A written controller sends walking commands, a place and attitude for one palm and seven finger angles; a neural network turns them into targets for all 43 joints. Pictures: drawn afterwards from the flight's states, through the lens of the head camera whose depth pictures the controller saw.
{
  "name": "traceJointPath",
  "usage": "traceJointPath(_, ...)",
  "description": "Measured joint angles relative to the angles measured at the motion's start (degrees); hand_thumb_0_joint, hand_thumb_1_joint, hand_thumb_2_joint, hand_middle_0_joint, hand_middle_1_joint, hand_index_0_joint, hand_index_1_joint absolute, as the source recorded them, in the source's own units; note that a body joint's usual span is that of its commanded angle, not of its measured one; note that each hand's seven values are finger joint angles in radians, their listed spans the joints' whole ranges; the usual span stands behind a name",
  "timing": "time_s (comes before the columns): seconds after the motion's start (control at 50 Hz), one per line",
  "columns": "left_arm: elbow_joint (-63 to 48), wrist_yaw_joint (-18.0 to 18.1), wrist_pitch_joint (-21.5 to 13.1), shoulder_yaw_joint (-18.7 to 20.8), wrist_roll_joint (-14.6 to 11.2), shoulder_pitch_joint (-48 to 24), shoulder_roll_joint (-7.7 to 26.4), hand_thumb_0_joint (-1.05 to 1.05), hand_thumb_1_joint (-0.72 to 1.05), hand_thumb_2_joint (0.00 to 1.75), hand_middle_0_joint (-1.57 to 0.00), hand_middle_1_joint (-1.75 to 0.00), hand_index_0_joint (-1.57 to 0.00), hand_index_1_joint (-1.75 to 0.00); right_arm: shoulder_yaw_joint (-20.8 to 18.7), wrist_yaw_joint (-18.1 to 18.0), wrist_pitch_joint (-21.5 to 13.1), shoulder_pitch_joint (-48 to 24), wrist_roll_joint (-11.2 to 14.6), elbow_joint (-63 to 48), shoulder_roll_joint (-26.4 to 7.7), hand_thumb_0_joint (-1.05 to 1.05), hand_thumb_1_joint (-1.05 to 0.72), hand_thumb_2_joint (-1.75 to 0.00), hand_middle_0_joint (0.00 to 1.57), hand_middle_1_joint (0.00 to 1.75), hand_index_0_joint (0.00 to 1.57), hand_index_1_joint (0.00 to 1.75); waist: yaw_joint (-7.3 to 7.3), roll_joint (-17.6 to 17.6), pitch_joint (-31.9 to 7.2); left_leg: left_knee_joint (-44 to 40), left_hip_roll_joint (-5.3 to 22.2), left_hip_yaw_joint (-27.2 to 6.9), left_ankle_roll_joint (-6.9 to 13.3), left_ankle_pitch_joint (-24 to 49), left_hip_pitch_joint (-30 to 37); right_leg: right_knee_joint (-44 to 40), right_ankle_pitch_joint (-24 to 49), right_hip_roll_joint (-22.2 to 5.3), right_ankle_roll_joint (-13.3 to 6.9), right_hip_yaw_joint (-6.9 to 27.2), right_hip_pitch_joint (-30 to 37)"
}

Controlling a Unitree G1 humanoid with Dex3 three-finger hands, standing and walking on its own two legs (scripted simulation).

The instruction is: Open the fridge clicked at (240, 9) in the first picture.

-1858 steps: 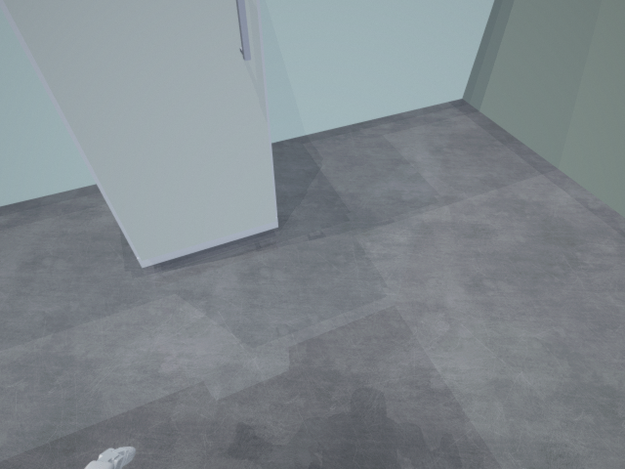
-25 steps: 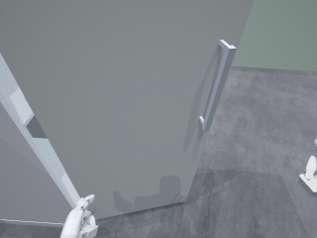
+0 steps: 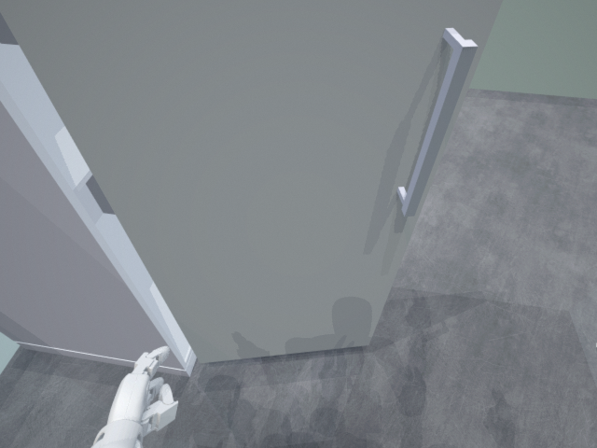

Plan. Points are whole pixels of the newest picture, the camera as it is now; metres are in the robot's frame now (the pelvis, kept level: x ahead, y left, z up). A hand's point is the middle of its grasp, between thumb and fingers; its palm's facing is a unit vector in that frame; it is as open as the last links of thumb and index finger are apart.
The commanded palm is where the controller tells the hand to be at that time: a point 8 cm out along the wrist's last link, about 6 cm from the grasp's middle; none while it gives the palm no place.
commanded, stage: step back with the hand held close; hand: right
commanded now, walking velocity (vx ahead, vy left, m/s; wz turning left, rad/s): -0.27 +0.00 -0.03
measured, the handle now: (426, 137) +0.50 -0.16 +0.17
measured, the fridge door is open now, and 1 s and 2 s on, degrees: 75 75 75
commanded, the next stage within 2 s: stop stepping back and stand still in 0.78 s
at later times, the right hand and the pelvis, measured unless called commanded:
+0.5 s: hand out of the picture +0.09 -0.28 +0.17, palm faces +0.55 +0.68 -0.48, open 7.4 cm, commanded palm +0.01 -0.31 +0.18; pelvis -0.09 +0.01 -0.02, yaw -8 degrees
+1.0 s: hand out of the picture -0.06 -0.26 +0.19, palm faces +0.57 +0.73 -0.37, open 7.4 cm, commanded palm -0.12 -0.28 +0.18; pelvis -0.23 +0.03 -0.01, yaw -5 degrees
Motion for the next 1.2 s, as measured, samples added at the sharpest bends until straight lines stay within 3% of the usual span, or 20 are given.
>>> traceJointPath(0.12,0.0,0.3,-1.0,-0.4,-0.3,1.3,0.0,0.01,0.91,0.9,-0.21,-0.3,-0.2,-0.3,-2.2,-1.1,-2.0,-2.2,-0.8,0.9,0.4,0.02,-0.89,-0.89,0.22,0.3,0.21,0.3,-0.7,0.1,-0.4,2.3,0.1,0.4,-0.2,0.7,-2.2,3.2,0.3,0.2,-0.5,0.4,-2.8)
traceJointPath(0.28,1.3,-0.2,-3.5,-0.8,-0.1,3.1,-0.2,0.01,0.91,0.9,-0.21,-0.3,-0.2,-0.3,-0.7,-1.6,-3.7,-5.2,-2.8,3.2,4.0,0.01,-0.89,-0.89,0.21,0.3,0.21,0.3,-0.27,-0.1,-0.4,4.9,-0.6,0.7,0.6,0.4,-5.2,8.8,-3.9,-0.2,-1.4,1.2,-7.9)
traceJointPath(0.42,2.0,-0.5,-5.5,-0.7,0.4,3.7,-0.5,0.01,0.91,0.9,-0.21,-0.3,-0.21,-0.3,-1.9,-1.8,-6.2,-4.1,-3.2,-0.7,2.3,0.02,-0.89,-0.89,0.21,0.3,0.21,0.3,0.43,1.0,1.1,7.5,-1.3,0.2,0.5,-0.1,-7.5,10.6,-3.0,-0.6,-1.4,1.0,-10.4)
traceJointPath(0.5,1.7,-0.4,-6.8,-0.3,0.3,5.0,-0.9,0.01,0.9,0.9,-0.21,-0.3,-0.2,-0.3,-3.7,-1.7,-7.3,-5.7,-3.5,-0.8,-0.1,0.02,-0.89,-0.89,0.22,0.3,0.21,0.3,2.12,1.0,1.3,10.8,-2.6,-1.6,1.2,-0.7,-7.2,11.6,-1.1,-1.1,-1.4,0.5,-12.2)
traceJointPath(0.54,2.4,-0.7,-6.9,-0.1,0.3,4.5,-0.7,0.01,0.9,0.9,-0.21,-0.3,-0.2,-0.3,-4.8,-1.6,-7.9,-6.0,-3.2,-0.8,-0.1,0.01,-0.89,-0.89,0.22,0.3,0.21,0.3,1.79,0.5,1.5,12.2,-2.5,-1.2,0.4,-1.5,-8.0,13.0,-1.5,-1.9,-1.2,-0.1,-13.3)
traceJointPath(0.64,4.9,-2.0,-5.9,0.8,0.3,2.0,-0.2,0.01,0.91,0.9,-0.21,-0.3,-0.2,-0.3,-4.4,-1.9,-7.6,-4.1,-1.8,-1.4,1.4,0.01,-0.89,-0.89,0.21,0.3,0.21,0.3,-0.05,1.2,1.3,11.5,-1.6,-2.6,0.0,0.5,-9.8,19.6,-12.4,-0.9,0.8,-1.0,-15.7)
traceJointPath(0.7,5.4,-2.2,-5.2,0.4,0.3,1.7,0.0,0.01,0.91,0.9,-0.21,-0.3,-0.2,-0.3,-2.4,-2.1,-6.5,-4.4,-1.4,-2.1,2.0,0.01,-0.89,-0.89,0.21,0.3,0.21,0.3,-0.77,2.9,0.4,10.6,-0.4,-3.4,-0.4,2.0,-11.2,16.2,-12.2,-0.6,0.6,-1.5,-11.3)
traceJointPath(0.74,4.2,-1.4,-5.8,0.2,0.3,1.2,0.2,0.01,0.91,0.9,-0.21,-0.3,-0.2,-0.3,-1.8,-2.2,-6.3,-6.3,-1.6,-1.8,2.4,0.01,-0.89,-0.89,0.21,0.3,0.21,0.3,-0.26,2.1,1.4,17.4,-1.5,-3.4,-0.1,-6.2,-14.4,13.5,-3.0,-1.7,-0.4,-1.7,-12.1)
traceJointPath(0.78,4.2,-0.7,-7.3,0.7,0.6,0.4,-0.6,0.01,0.91,0.9,-0.21,-0.3,-0.2,-0.3,-1.8,-2.6,-6.2,-8.6,-1.8,-0.7,2.4,0.01,-0.89,-0.89,0.21,0.3,0.21,0.3,0.55,-0.2,3.1,32.8,-4.8,-3.0,0.2,-12.1,-17.2,12.4,4.5,-3.7,-1.5,-0.7,-12.8)
traceJointPath(0.82,5.2,-1.4,-8.2,1.1,0.3,-0.2,-2.3,0.01,0.91,0.9,-0.21,-0.3,-0.2,-0.3,-2.7,-2.5,-6.2,-9.2,-1.2,0.0,1.7,0.01,-0.88,-0.89,0.22,0.3,0.21,0.3,0.08,-0.9,3.4,43.1,-7.0,-2.5,0.4,-14.8,-17.3,10.5,5.2,-5.3,-0.9,-0.4,-12.6)
traceJointPath(0.86,5.7,-2.5,-8.7,1.2,0.1,0.0,-3.6,0.01,0.91,0.9,-0.21,-0.3,-0.2,-0.3,-3.6,-2.5,-5.9,-8.1,-0.4,-0.5,1.4,0.02,-0.89,-0.89,0.21,0.3,0.21,0.3,-0.53,-1.5,2.1,46.1,-7.5,-0.6,0.4,-16.3,-14.5,7.8,6.5,-7.0,-1.0,-0.8,-12.7)
traceJointPath(0.92,6.3,-3.3,-9.3,0.8,-0.2,0.8,-4.7,0.01,0.91,0.9,-0.21,-0.3,-0.2,-0.3,-3.2,-2.8,-5.1,-6.3,0.4,-2.4,1.9,0.02,-0.89,-0.89,0.21,0.3,0.21,0.3,-1.62,-1.8,-0.6,37.1,-6.0,3.0,1.3,-19.6,-5.7,2.9,9.9,-8.9,-0.3,-1.8,-13.1)
traceJointPath(0.98,5.6,-3.4,-9.6,-0.2,-0.3,1.5,-5.4,0.01,0.9,0.9,-0.21,-0.3,-0.21,-0.3,-2.1,-2.6,-4.5,-6.0,0.7,-3.3,1.9,0.02,-0.89,-0.89,0.21,0.3,0.21,0.3,-1.84,-0.8,-2.9,19.3,-5.0,5.8,3.4,-23.3,4.7,-1.6,9.1,-8.7,1.5,-2.9,-14.2)
traceJointPath(1.0,5.0,-3.4,-9.7,-0.6,-0.3,1.4,-5.5,0.01,0.9,0.9,-0.21,-0.3,-0.21,-0.3,-2.1,-2.5,-4.3,-6.1,0.6,-3.6,1.2,0.02,-0.89,-0.89,0.21,0.3,0.21,0.3,-1.93,0.4,-3.3,11.8,-4.2,5.8,4.7,-23.8,7.9,-1.5,6.5,-7.9,2.3,-3.8,-15.4)
traceJointPath(1.02,4.1,-3.4,-9.8,-1.0,-0.3,1.1,-5.6,0.01,0.9,0.9,-0.21,-0.3,-0.21,-0.3,-2.7,-2.4,-4.3,-6.0,0.5,-4.2,0.1,0.02,-0.89,-0.89,0.21,0.3,0.21,0.3,-2.73,2.8,-3.7,4.9,-2.7,3.5,6.6,-23.5,9.4,1.8,1.5,-6.6,3.3,-5.1,-18.0)
traceJointPath(1.04,4.4,-3.4,-9.7,-1.2,-0.3,0.2,-4.8,0.01,0.9,0.9,-0.21,-0.3,-0.21,-0.3,-2.2,-2.2,-4.6,-6.3,0.3,-4.2,0.5,0.02,-0.89,-0.89,0.21,0.3,0.21,0.3,-3.5,2.5,-3.1,4.3,-2.6,2.4,6.7,-17.9,7.9,9.1,-2.5,-6.4,3.7,-3.6,-20.3)
traceJointPath(1.1,7.1,-2.9,-8.0,-1.4,-0.3,1.2,-3.1,0.01,0.9,0.9,-0.21,-0.3,-0.21,-0.3,0.0,-1.8,-4.3,-5.0,0.1,-3.4,0.6,0.01,-0.89,-0.89,0.21,0.3,0.21,0.3,-2.78,2.1,-3.8,4.0,-2.0,1.7,3.9,-12.8,7.5,26.8,-6.3,-3.6,3.6,-1.2,-20.7)
traceJointPath(1.14,7.5,-2.2,-7.5,-1.6,-0.5,3.5,-2.7,0.01,0.9,0.9,-0.21,-0.3,-0.21,-0.3,-0.5,-2.1,-4.2,-3.3,0.0,-2.4,0.1,0.01,-0.89,-0.89,0.21,0.3,0.21,0.3,-2.4,3.5,-5.8,2.1,-0.7,0.3,2.9,-11.5,7.6,25.4,-5.9,-2.4,3.0,-2.2,-16.1)
traceJointPath(1.2,6.6,-1.1,-7.7,-0.9,-0.4,6.1,-0.6,0.01,0.9,0.9,-0.21,-0.3,-0.21,-0.3,-1.5,-2.8,-3.9,-2.6,-0.1,0.8,0.3,0.01,-0.88,-0.89,0.21,0.3,0.21,0.3,-0.38,2.9,-7.4,3.2,-0.6,-0.3,2.1,-11.4,6.4,9.8,-3.6,-2.6,1.5,-2.7,-5.4)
